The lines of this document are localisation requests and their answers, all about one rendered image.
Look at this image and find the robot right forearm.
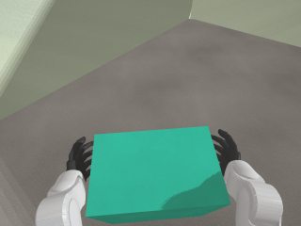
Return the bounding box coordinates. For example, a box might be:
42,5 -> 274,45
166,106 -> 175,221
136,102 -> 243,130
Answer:
224,160 -> 283,226

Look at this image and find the carton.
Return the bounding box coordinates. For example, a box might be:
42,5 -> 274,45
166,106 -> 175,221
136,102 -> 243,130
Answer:
86,126 -> 231,224

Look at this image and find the left robot hand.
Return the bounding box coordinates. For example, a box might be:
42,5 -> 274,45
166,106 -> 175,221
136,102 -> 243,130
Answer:
66,137 -> 94,182

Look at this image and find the right robot hand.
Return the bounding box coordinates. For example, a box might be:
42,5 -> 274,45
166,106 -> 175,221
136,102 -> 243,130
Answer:
211,129 -> 241,176

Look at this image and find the robot left forearm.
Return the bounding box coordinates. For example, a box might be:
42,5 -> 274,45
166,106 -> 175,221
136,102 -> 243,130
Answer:
35,169 -> 87,226

